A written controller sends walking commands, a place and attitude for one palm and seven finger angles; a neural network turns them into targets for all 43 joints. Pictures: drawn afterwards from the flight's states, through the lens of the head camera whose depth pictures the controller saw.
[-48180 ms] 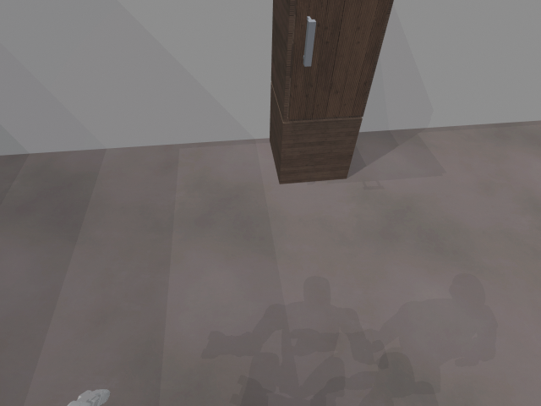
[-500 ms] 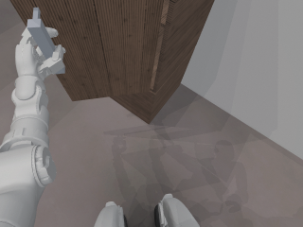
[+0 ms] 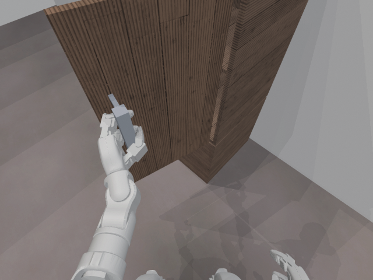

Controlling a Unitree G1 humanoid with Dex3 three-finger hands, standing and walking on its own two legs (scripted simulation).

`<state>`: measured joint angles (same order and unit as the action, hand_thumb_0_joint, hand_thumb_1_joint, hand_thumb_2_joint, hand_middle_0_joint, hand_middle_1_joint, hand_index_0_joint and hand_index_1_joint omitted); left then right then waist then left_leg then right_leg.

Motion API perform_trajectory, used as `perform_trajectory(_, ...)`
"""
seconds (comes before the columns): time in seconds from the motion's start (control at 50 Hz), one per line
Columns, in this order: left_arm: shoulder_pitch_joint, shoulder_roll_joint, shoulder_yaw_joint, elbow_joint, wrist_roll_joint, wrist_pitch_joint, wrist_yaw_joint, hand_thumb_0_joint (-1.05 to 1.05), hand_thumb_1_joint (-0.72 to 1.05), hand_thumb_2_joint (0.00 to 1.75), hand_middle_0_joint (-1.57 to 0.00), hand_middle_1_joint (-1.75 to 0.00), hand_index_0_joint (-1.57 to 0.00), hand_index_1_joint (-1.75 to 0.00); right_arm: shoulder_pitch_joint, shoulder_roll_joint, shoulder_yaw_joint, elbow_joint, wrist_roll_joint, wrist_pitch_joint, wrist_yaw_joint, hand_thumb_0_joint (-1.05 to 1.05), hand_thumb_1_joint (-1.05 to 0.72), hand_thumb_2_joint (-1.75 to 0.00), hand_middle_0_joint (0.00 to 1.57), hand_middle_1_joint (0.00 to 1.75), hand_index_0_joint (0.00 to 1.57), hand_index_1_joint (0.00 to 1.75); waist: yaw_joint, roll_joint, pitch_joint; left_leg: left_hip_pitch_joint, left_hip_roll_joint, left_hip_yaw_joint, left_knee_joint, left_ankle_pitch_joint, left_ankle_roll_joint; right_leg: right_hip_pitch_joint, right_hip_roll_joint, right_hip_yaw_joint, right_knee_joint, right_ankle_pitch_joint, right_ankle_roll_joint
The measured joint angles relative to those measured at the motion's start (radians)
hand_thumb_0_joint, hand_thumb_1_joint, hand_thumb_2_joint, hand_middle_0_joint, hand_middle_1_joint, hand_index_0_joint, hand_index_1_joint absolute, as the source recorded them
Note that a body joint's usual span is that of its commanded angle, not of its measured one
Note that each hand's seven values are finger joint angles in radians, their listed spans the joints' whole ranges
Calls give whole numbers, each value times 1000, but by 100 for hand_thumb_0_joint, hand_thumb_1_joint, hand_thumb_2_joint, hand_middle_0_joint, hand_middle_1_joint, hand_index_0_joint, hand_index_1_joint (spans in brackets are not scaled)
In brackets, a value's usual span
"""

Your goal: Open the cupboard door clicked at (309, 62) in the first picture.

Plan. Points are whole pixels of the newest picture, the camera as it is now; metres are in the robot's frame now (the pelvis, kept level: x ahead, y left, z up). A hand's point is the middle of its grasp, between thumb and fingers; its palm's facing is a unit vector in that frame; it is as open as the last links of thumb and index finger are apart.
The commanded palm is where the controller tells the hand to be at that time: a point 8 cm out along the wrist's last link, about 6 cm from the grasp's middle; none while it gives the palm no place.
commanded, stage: pull the door open along its arc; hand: left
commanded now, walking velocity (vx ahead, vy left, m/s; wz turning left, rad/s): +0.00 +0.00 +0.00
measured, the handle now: (124, 126) +0.44 +0.15 +0.05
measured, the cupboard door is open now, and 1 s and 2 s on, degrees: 75 95 97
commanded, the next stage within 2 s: open thumb and fingers to let go in 0.40 s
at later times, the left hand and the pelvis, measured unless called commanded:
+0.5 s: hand (179, 169) +0.33 +0.02 +0.06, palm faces +0.37 -0.93 -0.05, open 6.6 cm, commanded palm +0.28 +0.07 +0.05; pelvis +0.00 -0.04 +0.00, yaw +3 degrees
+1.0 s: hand (172, 171) +0.33 +0.04 +0.05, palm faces +0.42 -0.91 -0.04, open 12.2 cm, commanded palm +0.28 +0.07 +0.05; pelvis -0.02 -0.04 +0.00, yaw +4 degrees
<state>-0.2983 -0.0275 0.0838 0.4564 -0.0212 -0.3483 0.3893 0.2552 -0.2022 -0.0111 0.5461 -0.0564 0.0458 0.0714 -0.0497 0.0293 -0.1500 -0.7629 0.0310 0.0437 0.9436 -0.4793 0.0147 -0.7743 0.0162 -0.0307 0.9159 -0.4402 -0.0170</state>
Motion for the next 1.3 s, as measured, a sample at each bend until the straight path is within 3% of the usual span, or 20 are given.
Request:
perform_trajectory(0.08,10,-59,-50,-12,58,28,145,1,64,75,-29,-129,-32,-127,-28,19,3,14,-20,0,-3,0,-90,-89,20,30,20,30,12,1,-4,2,-3,-15,9,0,-9,5,-4,-15,17,-10,-10)
perform_trajectory(0.16,27,-86,-92,-21,104,56,219,1,65,75,-29,-128,-30,-128,-38,33,5,31,-34,4,-14,0,-90,-89,21,30,20,30,21,-2,-6,12,-5,-27,7,4,-19,15,-5,-27,23,-16,-21)
perform_trajectory(0.32,126,-110,-190,-98,116,96,235,1,64,72,-27,-129,-29,-131,-23,30,-4,56,-35,1,-27,1,-90,-89,21,30,20,30,28,3,5,59,-4,-45,-24,18,-38,62,-3,-45,4,-15,-38)
perform_trajectory(0.48,217,-93,-299,-165,122,124,238,1,64,70,-27,-130,-30,-132,-33,21,-4,59,-31,-27,-33,1,-90,-90,20,30,20,30,19,7,11,97,-3,-57,-49,28,-53,97,-2,-56,-6,-18,-53)
perform_trajectory(0.58,159,-103,-279,-109,127,115,268,0,61,73,-30,-131,-32,-132,-77,15,2,82,-36,-38,-55,1,-90,-90,20,30,20,30,22,9,20,82,-8,-71,-41,35,-58,87,-8,-71,6,-20,-58)
perform_trajectory(0.74,97,-112,-241,-52,117,113,257,0,46,70,-35,-131,-36,-131,-102,20,-1,88,-39,-39,-63,1,-90,-90,20,30,20,30,37,9,17,51,-16,-74,-39,51,-60,53,-16,-73,19,-12,-61)
perform_trajectory(1.02,95,-112,-243,-36,120,79,264,0,-27,40,-32,-121,-32,-121,-60,25,-5,100,-39,-46,-57,1,-90,-90,20,30,20,30,35,11,15,30,-17,-66,-5,47,-48,35,-18,-65,38,-5,-50)
perform_trajectory(1.14,66,-117,-257,-10,133,77,284,-1,-43,33,-28,-106,-28,-105,-57,22,-7,106,-39,-57,-54,1,-90,-90,20,30,20,30,29,14,22,17,-17,-62,15,44,-39,26,-18,-61,47,0,-44)
perform_trajectory(1.3,9,-131,-262,36,131,91,305,-1,-49,30,-23,-73,-23,-72,-66,32,1,111,-43,-63,-55,1,-90,-90,20,30,20,30,25,11,23,0,-17,-50,27,43,-30,7,-19,-50,55,5,-35)
